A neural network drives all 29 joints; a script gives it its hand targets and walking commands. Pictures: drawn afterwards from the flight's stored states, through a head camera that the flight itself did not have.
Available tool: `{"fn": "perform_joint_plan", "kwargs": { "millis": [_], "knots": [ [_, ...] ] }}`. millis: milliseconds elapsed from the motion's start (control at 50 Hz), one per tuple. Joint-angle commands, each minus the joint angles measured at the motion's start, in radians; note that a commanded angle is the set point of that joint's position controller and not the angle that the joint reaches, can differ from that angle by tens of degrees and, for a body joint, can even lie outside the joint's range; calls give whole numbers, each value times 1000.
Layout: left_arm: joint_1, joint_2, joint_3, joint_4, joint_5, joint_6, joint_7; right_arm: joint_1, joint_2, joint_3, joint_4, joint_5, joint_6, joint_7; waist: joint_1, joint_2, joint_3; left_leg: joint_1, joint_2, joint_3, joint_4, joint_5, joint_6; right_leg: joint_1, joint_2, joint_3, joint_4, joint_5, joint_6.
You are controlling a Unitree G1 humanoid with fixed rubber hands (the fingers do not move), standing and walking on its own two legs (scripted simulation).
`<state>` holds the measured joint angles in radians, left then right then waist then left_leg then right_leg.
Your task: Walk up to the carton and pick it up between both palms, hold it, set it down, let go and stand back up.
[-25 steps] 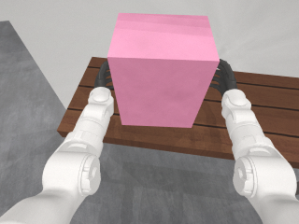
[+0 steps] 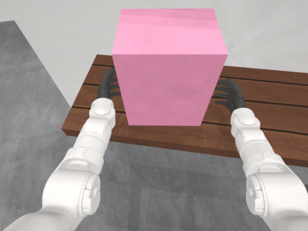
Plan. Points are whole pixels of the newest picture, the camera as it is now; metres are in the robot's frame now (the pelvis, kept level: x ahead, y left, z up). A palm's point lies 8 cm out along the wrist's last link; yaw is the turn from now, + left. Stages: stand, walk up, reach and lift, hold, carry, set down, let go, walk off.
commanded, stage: set down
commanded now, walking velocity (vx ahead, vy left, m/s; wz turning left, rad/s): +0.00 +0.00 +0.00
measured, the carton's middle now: (165, 74) +0.52 -0.05 +0.08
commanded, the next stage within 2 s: none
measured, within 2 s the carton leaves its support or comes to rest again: neither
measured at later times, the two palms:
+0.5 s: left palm (102, 138) +0.33 +0.11 +0.07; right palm (262, 131) +0.32 -0.25 +0.09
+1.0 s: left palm (91, 149) +0.30 +0.14 +0.07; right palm (263, 170) +0.25 -0.25 +0.03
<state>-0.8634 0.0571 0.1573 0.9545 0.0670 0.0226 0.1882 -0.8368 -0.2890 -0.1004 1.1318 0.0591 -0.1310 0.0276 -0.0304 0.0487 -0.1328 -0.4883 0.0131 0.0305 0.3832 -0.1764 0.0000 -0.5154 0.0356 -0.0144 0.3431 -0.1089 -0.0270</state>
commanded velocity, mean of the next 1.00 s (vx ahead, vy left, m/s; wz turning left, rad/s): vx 0.00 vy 0.00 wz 0.00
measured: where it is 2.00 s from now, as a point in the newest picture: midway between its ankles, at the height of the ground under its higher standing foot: outside the picture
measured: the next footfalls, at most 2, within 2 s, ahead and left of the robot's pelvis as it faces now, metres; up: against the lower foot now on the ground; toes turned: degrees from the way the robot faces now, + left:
none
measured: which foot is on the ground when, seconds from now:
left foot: down 0.00-1.00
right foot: down 0.00-1.00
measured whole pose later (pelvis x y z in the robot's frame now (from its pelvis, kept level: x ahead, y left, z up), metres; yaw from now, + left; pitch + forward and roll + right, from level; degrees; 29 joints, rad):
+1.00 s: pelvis -0.05 -0.01 +0.00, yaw +0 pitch +6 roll +1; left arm -0.44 0.06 0.04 0.57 -0.04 0.17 0.17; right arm -0.29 -0.28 -0.06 0.69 0.17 0.02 0.03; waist -0.03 -0.03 -0.13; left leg -0.37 0.01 0.03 0.41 -0.14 -0.01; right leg -0.42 0.04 0.00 0.41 -0.09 -0.04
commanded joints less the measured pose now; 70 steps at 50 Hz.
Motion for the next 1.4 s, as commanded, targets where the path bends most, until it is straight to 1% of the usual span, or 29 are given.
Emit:
{"fn": "perform_joint_plan", "kwargs": {
  "millis": [0, 60, 140, 220, 280, 340, 360, 380, 520, 540, 600, 640, 660, 680, 700, 740, 760, 840, 900, 920, 940, 1000, 1020, 1040, 1080, 1160, 1180, 1240, 1380],
  "knots": [
    [-239, 135, -25, -221, -125, -17, -34, -303, -191, 24, -376, 158, -64, -29, 19, -192, -805, -167, -22, 50, -64, 354, 46, 829, -43, 73, 236, 1059, 85],
    [-233, 129, -43, -298, -142, -47, -46, -321, -223, 20, -504, 175, -78, -37, -8, -196, -789, -72, -17, 16, -95, 387, 43, 819, -29, 50, 225, 1041, 115],
    [-256, 114, -75, -380, -151, -46, -38, -345, -262, 32, -559, 237, -46, 1, 9, -119, -831, 203, -17, -2, -6, 337, -5, 603, 19, 12, 138, 677, 70],
    [-418, 171, -112, -215, -220, -45, -15, -481, -260, 9, -524, 235, 22, 23, 43, -150, -718, 169, -13, 4, -35, 5, 18, 437, 4, 15, 71, 143, 52],
    [-273, 174, -119, -158, -245, -38, 0, -312, -208, 78, -494, 261, 70, 33, 90, -214, -572, 193, -9, 7, -33, -41, 25, 407, 1, 42, 27, -57, 49],
    [-400, 239, -109, -9, -271, -19, -6, -395, -194, 69, -371, 256, 140, 22, 95, -265, -462, 137, -32, 16, -21, -170, 32, 320, -43, 78, -2, -345, 35],
    [-348, 225, -101, -85, -257, -13, -10, -322, -193, 54, -376, 246, 145, 18, 72, -274, -470, 248, -48, -9, 21, -123, 26, 239, -74, 98, -32, -397, 10],
    [-259, 220, -84, -86, -225, -12, -14, -224, -172, 83, -351, 252, 146, 14, 100, -283, -435, 337, -60, -15, 62, -73, 25, 180, -100, 114, -52, -417, -9],
    [-571, 261, -130, -201, -238, -16, 20, -482, -189, -23, -358, 232, 160, -11, 34, -106, -548, 309, -63, -55, 113, -191, 10, 11, -114, 123, -24, -560, -38],
    [-327, 203, -144, -257, -214, -8, 17, -243, -167, -15, -351, 220, 145, -7, 28, -91, -525, 366, -47, -79, 83, -135, -3, 90, -89, 93, -12, -428, -28],
    [-474, 199, -182, -200, -221, 11, 44, -426, -199, -73, -284, 185, 158, -5, 16, 30, -491, 162, -6, -65, -21, -321, -7, 205, -16, 43, 62, -361, 3],
    [-261, 159, -161, -239, -198, 17, 48, -224, -178, -34, -287, 185, 158, -4, 31, -10, -479, 217, -5, -58, -43, -239, -7, 315, 2, 41, 56, -271, 14],
    [-444, 185, -175, -198, -224, 24, 50, -406, -210, -82, -280, 161, 167, -3, 15, -10, -482, 173, 0, -56, -44, -315, -3, 246, 0, 35, 62, -327, 11],
    [-271, 145, -174, -250, -214, 33, 45, -238, -194, -60, -301, 164, 160, -2, 15, -32, -504, 236, -1, -52, -37, -217, -9, 286, 6, 39, 51, -239, 10],
    [-359, 171, -148, -250, -209, 37, 49, -329, -206, -77, -300, 150, 170, -4, 25, -34, -478, 201, -10, -35, -38, -255, -10, 263, 1, 45, 52, -306, 14],
    [-112, 137, -107, -301, -180, 51, 33, -87, -183, -34, -365, 155, 152, -10, 48, -127, -471, 295, -20, -25, -23, -95, -7, 345, -1, 65, 21, -214, 21],
    [-212, 155, -91, -360, -185, 47, 36, -199, -204, -50, -443, 164, 145, -13, 61, -111, -524, 282, -21, -6, -24, -96, -8, 353, 3, 63, 28, -211, 28],
    [129, 118, -76, -489, -138, 79, -10, 122, -184, 35, -584, 217, 97, -16, 67, -121, -472, 337, -42, -13, -36, 51, -5, 538, -4, 86, 25, -26, 41],
    [223, 115, -87, -624, -131, 118, -24, 183, -177, 28, -752, 237, 65, -8, 50, -97, -354, 272, -45, -29, -68, -13, 9, 546, -16, 91, 21, -98, 42],
    [30, 156, -83, -621, -156, 137, -18, -9, -201, -17, -821, 221, 75, -10, 45, -93, -331, 190, -44, -21, -74, -126, 18, 489, -24, 97, 30, -223, 40],
    [315, 97, -101, -715, -154, 146, -16, 265, -171, 16, -894, 233, 57, 3, 58, -127, -309, 251, -38, -38, -70, -29, 18, 548, -23, 107, 15, -152, 41],
    [231, 107, -133, -794, -189, 153, -34, 191, -172, -14, -1017, 224, 65, 13, 26, -149, -331, 229, -33, -24, -74, -19, 30, 532, -32, 111, 25, -98, 48],
    [425, 98, -154, -910, -187, 158, -34, 398, -161, 1, -1041, 249, 61, 21, 21, -154, -304, 275, -26, -41, -76, 48, 27, 560, -28, 106, 21, -20, 41],
    [287, 119, -154, -858, -202, 156, -32, 263, -167, -18, -1052, 226, 77, 26, 26, -166, -288, 226, -28, -33, -81, -24, 40, 501, -31, 107, 19, -110, 38],
    [512, 74, -204, -936, -198, 171, -34, 507, -173, -18, -1041, 238, 86, 39, 12, -134, -230, 327, -15, -50, -87, 22, 24, 480, -17, 82, 6, -33, 22],
    [414, 102, -218, -982, -214, 183, -31, 418, -193, -55, -1103, 230, 99, 59, 3, -108, -222, 324, -10, -41, -88, -31, 29, 421, -18, 75, 8, -67, 8],
    [602, 83, -218, -1018, -189, 190, -28, 605, -191, -34, -1080, 242, 105, 64, 9, -112, -168, 374, -12, -52, -90, 15, 27, 433, -18, 74, -7, -47, 5],
    [625, 97, -196, -1056, -187, 192, -41, 630, -189, -27, -1153, 248, 101, 63, 22, -157, -198, 379, -12, -27, -90, 88, 28, 498, -27, 83, -8, 45, 12],
    [854, 68, -199, -1158, -138, 205, -56, 845, -175, 20, -1197, 268, 117, 53, 28, -114, -120, 442, -25, -13, -83, 218, 3, 528, -23, 62, -9, 209, 7]
  ]
}}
